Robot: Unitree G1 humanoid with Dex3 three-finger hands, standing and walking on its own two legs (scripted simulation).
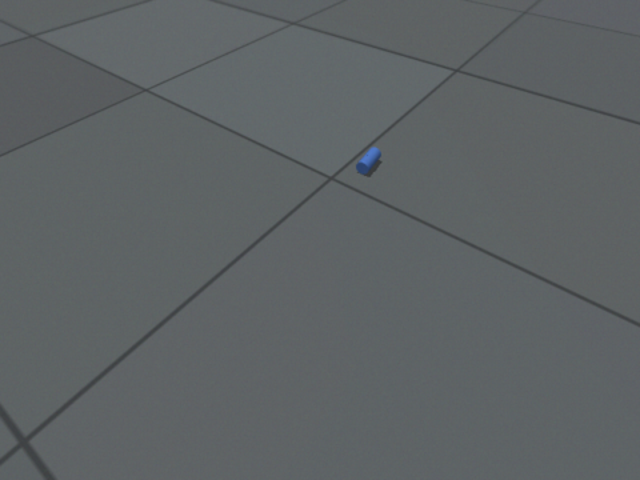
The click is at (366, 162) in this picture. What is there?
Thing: lying can
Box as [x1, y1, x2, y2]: [356, 147, 380, 173]
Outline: 377,148 370,148 357,163 356,168 359,172 366,173 380,156 380,152
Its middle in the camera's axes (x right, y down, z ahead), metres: +0.25 -0.40 +2.02
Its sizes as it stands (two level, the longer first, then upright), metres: 0.155 0.071 0.071
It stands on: the floor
